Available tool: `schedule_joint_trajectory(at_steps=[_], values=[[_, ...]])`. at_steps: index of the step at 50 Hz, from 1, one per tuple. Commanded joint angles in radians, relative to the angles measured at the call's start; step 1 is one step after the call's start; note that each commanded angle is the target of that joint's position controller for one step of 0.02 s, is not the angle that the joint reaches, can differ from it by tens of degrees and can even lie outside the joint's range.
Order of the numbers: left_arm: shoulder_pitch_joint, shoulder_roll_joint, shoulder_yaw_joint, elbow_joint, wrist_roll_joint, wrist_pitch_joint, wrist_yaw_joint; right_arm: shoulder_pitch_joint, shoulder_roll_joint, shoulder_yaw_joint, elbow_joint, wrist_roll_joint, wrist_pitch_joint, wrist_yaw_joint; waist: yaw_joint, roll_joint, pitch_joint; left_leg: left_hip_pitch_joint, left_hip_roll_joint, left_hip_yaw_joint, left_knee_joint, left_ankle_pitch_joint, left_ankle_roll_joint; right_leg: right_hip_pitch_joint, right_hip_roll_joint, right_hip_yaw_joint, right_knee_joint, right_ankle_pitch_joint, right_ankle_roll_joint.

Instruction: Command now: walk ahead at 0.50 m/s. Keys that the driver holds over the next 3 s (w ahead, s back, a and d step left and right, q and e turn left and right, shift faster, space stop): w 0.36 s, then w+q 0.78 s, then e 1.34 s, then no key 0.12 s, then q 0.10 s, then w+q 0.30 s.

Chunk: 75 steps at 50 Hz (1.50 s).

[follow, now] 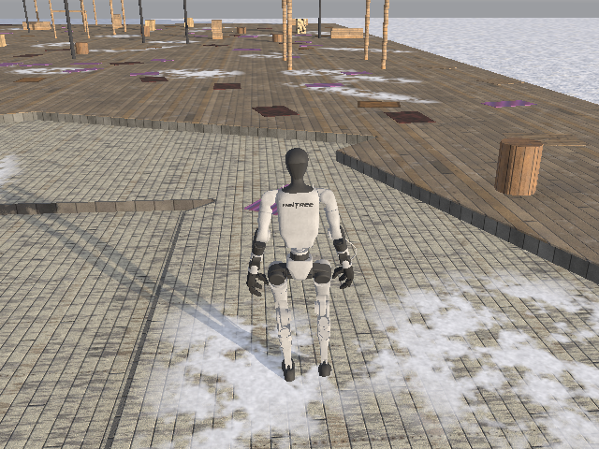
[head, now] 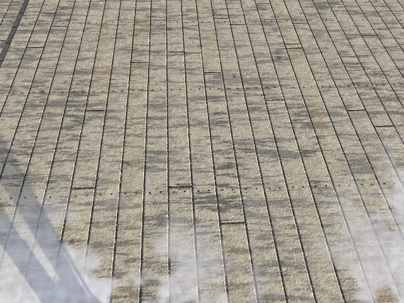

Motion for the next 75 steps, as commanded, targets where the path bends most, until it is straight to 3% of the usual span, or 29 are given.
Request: schedule_joint_trajectory(at_steps=[1, 4, 14, 17, 19, 20, 21, 22, 23, 25, 27, 30, 37, 41, 44, 47, 48, 49, 50, 51, 53, 56, 58, 61, 67, 72, 73, 74, 75], values=[[0.074, 0.021, 0.008, -0.025, 0.012, 0.021, -0.012, 0.094, -0.058, -0.002, 0.004, 0.006, -0.029, -0.005, 0.026, 0.070, -0.008, 0.062, 0.261, -0.257, -0.265, 0.158, 0.110, -0.106, -0.055, 0.019, -0.023, 0.064, 0.017], [-0.051, 0.030, 0.007, -0.073, 0.009, 0.033, -0.018, 0.142, -0.094, -0.006, 0.018, 0.005, -0.030, -0.005, 0.011, 0.086, 0.026, 0.071, 0.258, -0.229, -0.311, 0.126, 0.119, -0.201, -0.081, 0.000, -0.137, 0.171, 0.044], [-0.371, 0.031, -0.008, -0.179, -0.007, 0.019, -0.018, 0.322, -0.078, 0.009, 0.082, -0.006, -0.022, -0.020, -0.075, 0.086, 0.066, 0.328, 0.260, -0.156, -0.251, 0.389, 0.103, -0.248, -0.018, -0.071, -0.511, 0.271, 0.027], [-0.351, 0.044, -0.002, -0.187, -0.008, 0.006, -0.014, 0.297, -0.098, 0.002, 0.089, -0.013, -0.018, -0.030, -0.042, 0.094, 0.055, 0.379, 0.285, -0.141, -0.164, 0.583, 0.090, -0.162, 0.015, -0.082, -0.576, 0.167, -0.016], [-0.167, 0.070, 0.016, -0.130, -0.006, -0.008, 0.000, 0.269, -0.112, -0.001, 0.089, -0.010, -0.015, -0.029, 0.039, 0.092, -0.037, 0.341, 0.261, -0.121, 0.053, 0.815, 0.064, 0.099, 0.079, -0.106, -0.644, 0.138, -0.054], [0.018, 0.105, 0.033, -0.073, 0.007, -0.020, 0.010, 0.247, -0.105, 0.003, 0.079, -0.002, -0.014, -0.025, 0.115, 0.060, -0.137, 0.216, 0.218, -0.095, 0.257, 0.712, 0.044, 0.354, 0.045, -0.065, -0.679, 0.182, -0.086], [0.181, 0.208, 0.059, -0.051, 0.037, -0.028, 0.023, 0.266, -0.041, 0.022, 0.036, 0.027, -0.016, -0.016, 0.143, -0.072, -0.284, -0.076, 0.134, -0.052, 0.592, 0.306, 0.011, 0.668, -0.231, 0.259, -0.705, 0.075, -0.158], [0.179, 0.240, 0.071, -0.050, 0.016, -0.012, 0.012, 0.348, -0.028, 0.015, 0.043, 0.046, -0.013, -0.015, 0.105, -0.216, -0.394, -0.308, -0.022, -0.073, 0.886, -0.356, -0.005, 0.784, -0.422, 0.648, -0.843, 0.036, -0.255], [0.061, 0.183, 0.057, -0.073, -0.006, -0.003, 0.007, 0.262, -0.106, -0.007, 0.040, 0.020, -0.003, -0.020, 0.069, -0.044, -0.252, -0.376, 0.057, -0.164, 0.928, -0.278, 0.009, 0.643, -0.372, 0.535, -0.867, -0.031, -0.213], [-0.054, 0.064, 0.022, -0.081, -0.005, -0.020, 0.000, 0.159, -0.057, -0.006, 0.019, 0.007, -0.002, -0.014, 0.018, 0.028, -0.026, -0.329, 0.126, -0.179, 0.821, -0.141, 0.013, 0.355, -0.277, 0.271, -0.934, 0.148, -0.112], [-0.056, 0.041, 0.013, -0.060, -0.012, -0.030, 0.015, 0.195, -0.020, -0.005, 0.022, -0.016, 0.029, 0.002, -0.030, -0.050, -0.021, -0.265, 0.148, -0.158, 0.772, -0.108, -0.006, 0.261, -0.234, 0.155, -0.981, 0.140, -0.082], [0.003, 0.058, 0.015, -0.041, -0.017, -0.052, 0.020, 0.132, -0.012, -0.011, -0.008, -0.016, 0.055, 0.015, -0.045, -0.015, 0.001, -0.330, 0.155, -0.145, 0.748, -0.047, -0.018, 0.272, -0.216, 0.047, -0.998, 0.271, -0.076], [0.089, 0.068, 0.009, -0.019, -0.013, -0.057, 0.030, -0.140, -0.005, 0.003, -0.119, -0.010, 0.058, 0.038, -0.005, -0.030, 0.057, -0.411, 0.148, -0.062, 0.412, 0.178, -0.036, 0.324, -0.176, -0.143, -1.005, 0.422, -0.055], [0.169, 0.097, 0.014, 0.008, -0.010, -0.047, 0.042, -0.245, -0.009, 0.010, -0.170, -0.015, 0.057, 0.046, 0.025, -0.034, 0.065, -0.400, 0.121, 0.008, 0.273, 0.149, -0.001, 0.462, -0.218, -0.191, -0.966, 0.558, -0.051], [0.161, 0.123, 0.020, 0.009, -0.006, -0.031, 0.051, -0.224, -0.034, 0.000, -0.177, -0.019, 0.057, 0.045, -0.004, -0.062, 0.031, -0.308, 0.058, 0.054, 0.227, 0.028, 0.050, 0.540, -0.232, -0.244, -0.836, 0.887, -0.039], [0.130, 0.171, 0.035, -0.009, -0.004, -0.005, 0.049, 0.010, -0.089, -0.031, -0.114, -0.024, 0.050, 0.032, -0.105, -0.072, -0.106, -0.029, -0.044, 0.069, 0.148, -0.079, 0.123, 0.514, -0.232, -0.272, -0.435, 1.037, -0.027], [0.105, 0.171, 0.035, -0.035, -0.008, -0.002, 0.042, 0.159, -0.154, -0.058, -0.074, -0.037, 0.043, 0.020, -0.181, -0.002, -0.188, 0.205, 0.022, -0.062, 0.065, -0.102, 0.171, 0.336, -0.210, -0.278, -0.157, 0.800, 0.007], [0.126, 0.065, 0.016, -0.122, -0.033, -0.013, 0.022, 0.166, -0.281, -0.091, -0.097, -0.035, 0.048, 0.008, -0.125, 0.286, -0.293, 0.548, 0.353, -0.616, 0.000, -0.099, 0.337, -0.136, -0.007, -0.264, 0.274, -0.057, 0.078], [0.027, 0.132, 0.026, -0.158, -0.026, -0.027, 0.012, 0.177, -0.290, -0.089, -0.112, -0.017, 0.065, 0.003, -0.139, 0.128, -0.332, 0.576, 0.413, -0.852, -0.136, -0.075, 0.376, -0.307, 0.065, -0.023, 0.390, -0.216, 0.080], [-0.069, 0.120, 0.021, -0.186, -0.027, -0.040, 0.007, 0.127, -0.259, -0.079, -0.103, -0.009, 0.068, -0.009, -0.124, 0.059, -0.187, 0.476, 0.385, -0.674, -0.144, -0.026, 0.328, -0.380, -0.010, 0.031, 0.344, -0.114, 0.067], [-0.051, 0.112, 0.021, -0.173, -0.016, -0.038, 0.012, 0.030, -0.167, -0.054, -0.105, 0.007, 0.053, -0.011, -0.026, -0.048, -0.055, 0.230, 0.274, -0.470, -0.170, 0.177, 0.213, -0.257, -0.077, 0.035, 0.134, -0.015, 0.065], [-0.002, 0.093, 0.018, -0.174, 0.023, 0.019, 0.007, 0.026, -0.145, -0.040, -0.108, 0.023, 0.019, -0.011, 0.026, 0.012, -0.064, 0.111, 0.202, -0.376, -0.177, 0.361, 0.205, -0.138, -0.085, 0.031, 0.031, -0.018, 0.106], [-0.034, 0.087, 0.016, -0.187, 0.017, 0.034, -0.002, 0.054, -0.170, -0.042, -0.104, 0.018, 0.009, -0.011, 0.026, 0.023, -0.047, 0.093, 0.181, -0.331, -0.189, 0.444, 0.189, -0.161, -0.080, 0.005, -0.047, 0.036, 0.125], [-0.092, 0.079, 0.009, -0.197, 0.008, 0.040, -0.002, 0.124, -0.151, -0.029, -0.080, 0.013, 0.007, -0.009, 0.000, 0.057, -0.042, 0.123, 0.161, -0.235, -0.159, 0.763, 0.105, -0.164, -0.067, -0.031, -0.173, 0.149, 0.119], [-0.203, 0.072, -0.012, -0.210, -0.016, 0.037, 0.001, 0.158, -0.127, -0.001, -0.052, -0.005, 0.013, -0.026, -0.058, 0.107, -0.047, 0.242, 0.169, -0.136, -0.141, 0.822, 0.018, -0.106, -0.008, -0.061, -0.430, 0.293, 0.054], [-0.051, 0.130, 0.007, -0.160, -0.004, 0.018, 0.012, 0.098, -0.167, -0.007, -0.051, -0.005, 0.023, -0.060, 0.012, 0.112, -0.073, 0.315, 0.220, -0.124, 0.103, 1.023, 0.017, 0.049, 0.089, -0.071, -0.563, 0.128, -0.020], [0.035, 0.134, 0.013, -0.136, -0.002, 0.008, 0.015, 0.072, -0.183, -0.013, -0.057, 0.002, 0.026, -0.063, 0.063, 0.088, -0.096, 0.298, 0.201, -0.108, 0.250, 0.953, 0.005, 0.136, 0.089, -0.059, -0.676, 0.212, -0.041], [0.128, 0.180, 0.027, -0.119, 0.004, -0.002, 0.020, 0.040, -0.197, -0.016, -0.088, 0.011, 0.022, -0.064, 0.110, 0.024, -0.163, 0.156, 0.138, -0.079, 0.492, 0.673, -0.019, 0.321, -0.020, 0.075, -0.702, 0.604, -0.093], [0.112, 0.272, 0.048, -0.132, -0.005, 0.003, 0.019, 0.117, -0.118, -0.005, -0.122, 0.015, 0.021, -0.056, 0.027, -0.186, -0.223, -0.134, -0.068, -0.015, 0.831, -0.281, -0.067, 0.522, -0.293, 0.398, -0.641, 1.279, -0.254]])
